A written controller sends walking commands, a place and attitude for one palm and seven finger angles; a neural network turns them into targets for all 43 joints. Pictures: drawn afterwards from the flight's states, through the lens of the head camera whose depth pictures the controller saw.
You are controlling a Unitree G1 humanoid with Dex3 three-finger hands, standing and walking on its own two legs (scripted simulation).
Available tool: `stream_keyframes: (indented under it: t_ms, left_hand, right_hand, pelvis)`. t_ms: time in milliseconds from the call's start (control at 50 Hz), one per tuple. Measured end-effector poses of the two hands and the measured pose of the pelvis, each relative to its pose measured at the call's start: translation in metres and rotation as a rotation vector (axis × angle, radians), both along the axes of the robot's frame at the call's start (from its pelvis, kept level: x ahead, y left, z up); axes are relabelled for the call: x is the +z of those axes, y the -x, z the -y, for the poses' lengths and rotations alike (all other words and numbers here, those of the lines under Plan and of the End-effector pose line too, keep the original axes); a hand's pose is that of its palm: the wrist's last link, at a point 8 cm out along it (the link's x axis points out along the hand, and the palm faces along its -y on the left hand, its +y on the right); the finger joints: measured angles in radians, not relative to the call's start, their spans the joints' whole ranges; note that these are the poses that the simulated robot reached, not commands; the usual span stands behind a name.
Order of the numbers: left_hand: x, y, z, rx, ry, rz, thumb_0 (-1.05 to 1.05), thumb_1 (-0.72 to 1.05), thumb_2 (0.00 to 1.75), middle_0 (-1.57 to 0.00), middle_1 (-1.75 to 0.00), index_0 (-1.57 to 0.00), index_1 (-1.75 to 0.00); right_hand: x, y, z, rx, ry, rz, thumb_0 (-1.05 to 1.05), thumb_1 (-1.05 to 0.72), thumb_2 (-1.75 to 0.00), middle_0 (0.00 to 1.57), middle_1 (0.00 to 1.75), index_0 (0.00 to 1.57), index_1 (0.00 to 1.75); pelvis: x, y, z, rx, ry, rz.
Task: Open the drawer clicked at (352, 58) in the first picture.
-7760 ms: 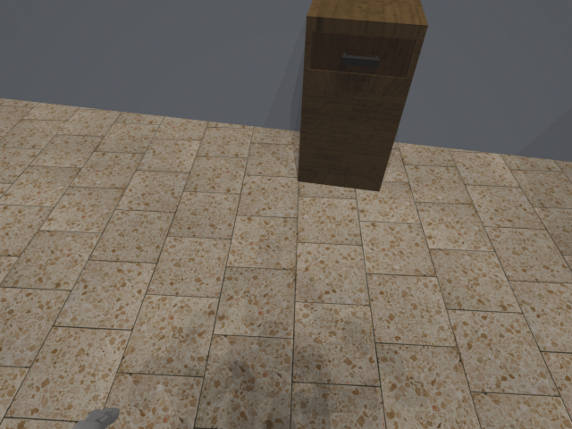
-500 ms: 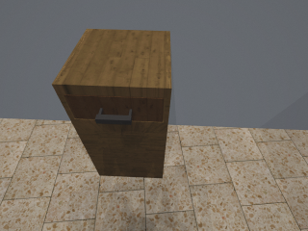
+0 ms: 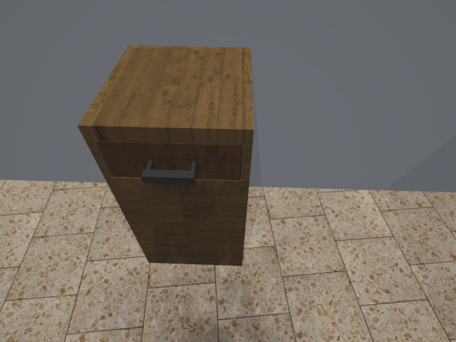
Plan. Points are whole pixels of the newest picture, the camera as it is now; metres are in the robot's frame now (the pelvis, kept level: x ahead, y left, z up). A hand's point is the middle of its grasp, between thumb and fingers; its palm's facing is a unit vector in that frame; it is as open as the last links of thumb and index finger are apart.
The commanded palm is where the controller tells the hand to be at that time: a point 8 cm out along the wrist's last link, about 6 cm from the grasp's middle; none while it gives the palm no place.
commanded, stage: look again from close up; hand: left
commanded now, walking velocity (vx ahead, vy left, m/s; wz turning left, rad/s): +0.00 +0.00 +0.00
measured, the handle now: (170, 170) +0.54 +0.19 -0.08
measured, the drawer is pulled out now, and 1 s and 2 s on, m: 0.00 0.00 0.00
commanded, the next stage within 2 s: raise the hand with hooked fingers in 0.28 s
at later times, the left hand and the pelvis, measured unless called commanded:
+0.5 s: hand out of the picture +0.06 +0.18 -0.12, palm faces -0.02 -0.90 -0.44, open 7.3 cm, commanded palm +0.10 +0.20 -0.05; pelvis -0.01 -0.02 +0.00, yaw -1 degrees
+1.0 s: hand (116, 329) +0.15 +0.20 -0.04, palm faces +0.08 -0.06 -0.99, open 9.8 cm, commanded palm +0.15 +0.20 +0.02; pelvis -0.05 -0.05 -0.05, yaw +1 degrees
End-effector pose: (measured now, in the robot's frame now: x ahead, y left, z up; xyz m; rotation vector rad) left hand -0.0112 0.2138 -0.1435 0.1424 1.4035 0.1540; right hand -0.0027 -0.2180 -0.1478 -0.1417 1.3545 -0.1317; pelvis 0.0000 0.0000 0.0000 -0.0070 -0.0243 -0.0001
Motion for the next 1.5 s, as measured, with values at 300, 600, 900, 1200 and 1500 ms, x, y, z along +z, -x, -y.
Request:
stream_keyframes:
  t_ms: [300,600,900,1200,1500]
  left_hand:
    - [0.002,0.008,0.007,-0.001,0.013,0.006,0.00,0.91,0.90,-0.20,-0.30,-0.19,-0.29]
    - [0.150,-0.160,0.001,-0.523,-0.619,0.798,0.03,0.85,0.86,-0.21,-0.36,-0.20,-0.35]
    - [0.126,-0.108,0.033,-1.004,-1.026,0.788,0.00,0.48,0.72,-0.24,-0.56,-0.24,-0.56]
    - [0.191,-0.204,0.014,-0.955,-1.122,0.862,0.00,0.14,0.57,-0.27,-0.79,-0.27,-0.78]
    - [0.220,-0.224,-0.018,-0.982,-1.184,1.018,0.00,-0.21,0.42,-0.30,-1.01,-0.30,-1.01]
  right_hand:
    - [0.003,0.015,0.005,0.005,-0.010,-0.021,0.00,-0.92,-0.90,0.20,0.30,0.20,0.30]
    - [0.022,-0.077,0.051,0.029,0.074,0.525,0.02,-0.92,-0.90,0.20,0.30,0.20,0.30]
    - [0.064,-0.211,0.061,0.301,0.087,0.680,0.01,-0.91,-0.90,0.19,0.30,0.20,0.30]
    - [0.017,-0.147,0.020,0.156,-0.067,0.490,0.01,-0.91,-0.90,0.20,0.30,0.21,0.30]
    - [0.033,-0.143,0.041,0.135,0.088,0.444,0.01,-0.91,-0.90,0.20,0.30,0.20,0.30]
  pelvis:
    - [0.003,0.009,0.008,-0.005,-0.012,0.004]
    - [-0.009,0.027,0.020,-0.004,-0.035,-0.076]
    - [-0.036,0.043,0.054,-0.014,-0.057,-0.181]
    - [-0.026,0.034,0.039,-0.023,-0.045,-0.157]
    - [-0.018,0.027,0.009,-0.008,-0.012,-0.132]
